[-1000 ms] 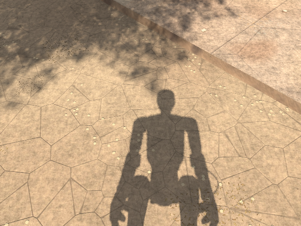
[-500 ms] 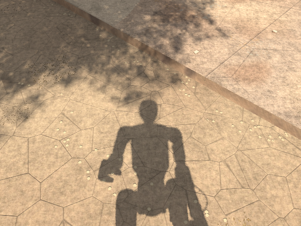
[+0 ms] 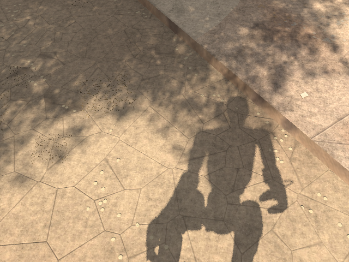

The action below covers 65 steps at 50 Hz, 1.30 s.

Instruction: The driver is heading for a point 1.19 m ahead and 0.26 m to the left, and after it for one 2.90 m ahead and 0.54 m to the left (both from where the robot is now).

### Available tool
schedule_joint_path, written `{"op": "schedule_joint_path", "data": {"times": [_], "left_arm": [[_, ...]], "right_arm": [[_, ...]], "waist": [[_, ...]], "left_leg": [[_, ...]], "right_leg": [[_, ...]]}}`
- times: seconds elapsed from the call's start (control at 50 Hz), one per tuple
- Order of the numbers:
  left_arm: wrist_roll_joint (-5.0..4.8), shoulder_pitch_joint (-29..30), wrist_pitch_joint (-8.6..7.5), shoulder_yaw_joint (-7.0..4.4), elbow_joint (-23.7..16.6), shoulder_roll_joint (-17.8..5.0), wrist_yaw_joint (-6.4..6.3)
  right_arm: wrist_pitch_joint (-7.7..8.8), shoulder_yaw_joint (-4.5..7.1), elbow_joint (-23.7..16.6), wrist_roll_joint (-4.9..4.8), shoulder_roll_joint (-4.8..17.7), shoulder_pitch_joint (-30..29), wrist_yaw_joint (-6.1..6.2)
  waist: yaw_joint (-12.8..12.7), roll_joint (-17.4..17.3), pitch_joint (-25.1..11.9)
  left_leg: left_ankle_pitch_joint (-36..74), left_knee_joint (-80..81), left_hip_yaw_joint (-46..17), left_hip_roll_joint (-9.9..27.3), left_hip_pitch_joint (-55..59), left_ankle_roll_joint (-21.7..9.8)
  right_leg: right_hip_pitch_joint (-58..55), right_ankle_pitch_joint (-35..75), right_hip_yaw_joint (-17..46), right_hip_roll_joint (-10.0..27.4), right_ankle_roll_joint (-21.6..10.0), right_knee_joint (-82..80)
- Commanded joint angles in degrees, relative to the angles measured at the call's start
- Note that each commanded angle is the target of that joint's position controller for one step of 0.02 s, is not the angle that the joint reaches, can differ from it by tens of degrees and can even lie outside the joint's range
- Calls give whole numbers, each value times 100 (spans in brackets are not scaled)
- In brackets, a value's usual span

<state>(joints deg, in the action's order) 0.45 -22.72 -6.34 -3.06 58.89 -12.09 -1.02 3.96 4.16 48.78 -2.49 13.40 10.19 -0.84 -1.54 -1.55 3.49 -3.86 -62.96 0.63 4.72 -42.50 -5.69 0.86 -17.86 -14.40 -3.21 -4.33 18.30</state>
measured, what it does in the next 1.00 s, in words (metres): walks ahead, turning left: left foot, then right foot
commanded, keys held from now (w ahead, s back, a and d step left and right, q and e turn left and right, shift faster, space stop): q+shift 0.60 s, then shift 0.04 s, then e+shift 0.36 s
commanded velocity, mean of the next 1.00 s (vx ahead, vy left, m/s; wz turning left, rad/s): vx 0.11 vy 0.00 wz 0.54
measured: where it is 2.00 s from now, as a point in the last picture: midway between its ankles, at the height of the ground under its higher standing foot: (225, 194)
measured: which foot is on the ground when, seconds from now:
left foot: up 0.00-0.12, down 0.14-0.62, up 0.64-0.96, down 0.98-1.00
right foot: down 0.00-0.14, up 0.16-0.60, down 0.62-0.98, up 1.00-1.00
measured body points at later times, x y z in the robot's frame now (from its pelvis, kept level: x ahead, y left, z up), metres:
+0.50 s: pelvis +0.23 -0.03 +0.00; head +0.26 +0.01 +0.44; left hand +0.34 +0.29 -0.09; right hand +0.48 -0.24 -0.08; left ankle +0.26 +0.04 -0.74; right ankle +0.40 -0.16 -0.69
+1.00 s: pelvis +0.28 -0.06 +0.00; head +0.32 -0.03 +0.45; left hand +0.23 +0.24 -0.11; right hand +0.57 -0.18 -0.09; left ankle +0.20 +0.03 -0.74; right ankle +0.40 -0.12 -0.74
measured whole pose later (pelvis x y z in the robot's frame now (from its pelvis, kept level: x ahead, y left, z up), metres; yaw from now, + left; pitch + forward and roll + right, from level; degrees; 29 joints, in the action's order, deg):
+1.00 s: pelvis +0.28 -0.06 +0.00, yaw +29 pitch +2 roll +1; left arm -2.2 -13.8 2.1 -4.2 39.3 -16.3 -1.6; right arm 0.0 2.5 36.0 -0.8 14.4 7.9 1.4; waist -2.9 1.8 2.9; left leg -15.6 -25.3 -5.4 -4.2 -11.3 -0.2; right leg 22.0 -9.8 13.5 -5.7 0.1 29.1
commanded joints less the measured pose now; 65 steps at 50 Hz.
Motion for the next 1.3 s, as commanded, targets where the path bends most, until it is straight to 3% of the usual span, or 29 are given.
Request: {"op": "schedule_joint_path", "data": {"times": [0.02,0.06,0.1,0.12,0.14,0.16,0.18,0.2,0.24,0.32,0.4,0.52,0.58,0.6,0.62,0.64,0.66,0.68,0.72,0.78,0.84,0.96,0.98,1.0,1.02,1.04,1.1,1.18,1.3], "left_arm": [[-48,1187,-94,-3,-773,-674,-313],[-141,826,-67,-65,-850,-1141,-492],[-309,1277,8,-190,-1126,-1460,-520],[-330,1734,28,-209,-1315,-1407,-428],[-302,2005,9,-73,-1404,-832,-195],[-36,1483,-60,101,-1682,-30,10],[-46,407,-131,144,-1764,-193,129],[-64,580,-140,29,-1885,-770,165],[-18,1100,43,-96,-1975,-1009,54],[64,1721,360,-83,-2224,-702,-115],[-94,2187,452,-57,-2375,-546,-183],[-105,2633,319,-142,-2454,-736,-104],[-116,2185,214,-252,-2302,-945,-2],[-110,1892,205,-302,-2191,-998,16],[-39,1835,256,-347,-2194,-1191,15],[132,1877,362,-374,-2336,-1489,10],[254,1744,350,-384,-2345,-1383,23],[169,1953,352,-300,-2456,-1099,7],[-8,1996,438,-151,-2477,-891,-12],[-71,1974,544,-59,-2384,-870,51],[-104,1327,700,-315,-2358,-1514,31],[-334,1292,767,-389,-2443,-1439,-92],[-339,1216,778,-361,-2455,-1290,-127],[-290,1171,762,-280,-2541,-945,-110],[-287,1239,666,-353,-2730,-1087,-67],[-196,1100,645,-495,-2606,-1525,-43],[-169,611,872,-477,-2277,-1277,-34],[-274,1598,779,-294,-2834,-1098,198],[-277,1926,553,-191,-3084,-931,364]], "right_arm": [[73,-10,-285,94,0,219,-98],[55,53,-348,158,84,341,-233],[-99,265,-303,149,659,1249,-255],[-174,432,-92,158,1076,2267,-196],[-216,393,88,110,965,2453,-88],[-132,256,-191,420,996,1677,-48],[40,190,-640,763,1128,1254,-93],[33,303,-1035,596,1261,736,-137],[-11,275,-1330,128,1161,-47,-91],[-217,285,-1500,146,1025,113,179],[-531,364,-1661,80,1146,295,434],[-677,361,-1989,163,1076,177,407],[-685,337,-2193,114,1083,-140,360],[-695,300,-2251,63,1019,-255,338],[-716,185,-2186,106,660,181,319],[-683,162,-2246,124,655,452,314],[-553,291,-2273,230,1203,518,240],[-528,346,-2049,228,1490,450,231],[-613,211,-1814,285,1143,339,287],[-565,-76,-1854,372,478,224,226],[-477,-29,-1969,235,615,-297,280],[-293,103,-1496,95,801,337,237],[-291,166,-1411,148,994,510,236],[-338,242,-1436,315,1334,517,260],[-348,276,-1459,580,1429,164,191],[-295,178,-1618,598,1074,-198,206],[-246,33,-1718,316,639,-726,312],[-180,126,-1428,284,1005,414,352],[56,241,-1150,292,1316,728,217]], "waist": [[528,469,146],[506,683,-400],[1056,1021,-906],[1595,673,-1253],[1652,-609,-770],[552,-1924,-380],[75,-1530,-1899],[93,-477,-2007],[-265,941,-1143],[-125,500,-1022],[100,-176,-1433],[359,-839,-1052],[175,-971,-1067],[38,-796,-1073],[271,89,-1403],[498,1426,-1305],[493,1784,-1308],[438,1205,-1062],[330,528,-805],[383,738,-627],[-40,1344,-675],[304,1359,-1024],[303,1166,-1200],[246,-69,-1145],[140,-1525,-816],[38,-995,-699],[-137,-564,-555],[634,-694,-305],[689,-523,111]], "left_leg": [[1220,1675,835,-500,1615,177],[1479,2212,1237,-913,2330,196],[860,2380,971,-975,3235,-74],[1174,2802,545,-854,4218,-377],[2316,3884,80,-531,4511,-647],[5556,2952,-1578,-81,4670,-1148],[5248,3488,-3717,1110,5227,-2275],[3392,4106,-4061,1160,4964,-2310],[894,4659,-3718,747,3615,-1713],[2010,4300,-2538,-193,2643,-1120],[1350,4021,-2684,-359,3124,-611],[317,3873,-3371,-374,3213,-413],[481,3553,-3669,-482,3017,-250],[-201,3230,-3546,-717,2699,-81],[-2453,2215,-2914,-1167,2118,148],[-3696,1065,-1812,-1886,1142,426],[-3435,-187,-1657,-1464,727,716],[-2965,-732,-1538,-1222,768,864],[-2418,-1162,-1343,-1202,978,1002],[-2211,492,-430,-820,1698,1112],[-2491,1806,-316,-952,1885,1108],[-1040,4428,-610,-934,3288,588],[-678,4505,-785,-442,4209,410],[-220,4453,-1790,734,4851,-148],[1150,4610,-2732,1807,4196,-852],[1749,4537,-2366,1891,3962,-970],[2145,4254,-957,1022,3876,-466],[-2095,5289,-1222,1170,4575,-512],[-2024,5617,-574,1453,4890,-368]], "right_leg": [[1629,5138,-287,782,496,-59],[1172,6356,-226,1026,515,763],[966,6961,33,1379,512,1970],[1270,6079,170,1351,551,3489],[1952,994,137,453,685,5589],[3677,-2242,842,-365,724,7520],[3984,-2009,2238,-431,665,8098],[3975,-1579,2494,-276,471,7689],[4014,-909,2424,132,561,6587],[3252,-379,2239,130,876,4543],[3277,364,2340,-132,997,3410],[2963,479,2485,-216,826,2194],[1965,699,2435,-142,654,946],[1299,1410,2338,73,546,192],[374,1802,3073,1101,107,118],[62,2980,4297,2130,-679,151],[429,2673,5330,2687,-1315,-100],[746,2270,4803,2379,-1274,26],[1153,1778,3897,1609,-830,128],[1568,1504,3212,810,-502,-49],[968,1589,3764,881,-664,56],[1002,1064,4516,838,-370,181],[1735,520,4253,603,-86,473],[3003,-647,3409,31,254,1605],[3889,-1660,2405,-381,494,2814],[3864,-1502,2368,90,710,4001],[4006,-586,2100,236,984,5341],[5101,273,1648,758,1003,4901],[5349,616,1654,1039,755,4105]]}}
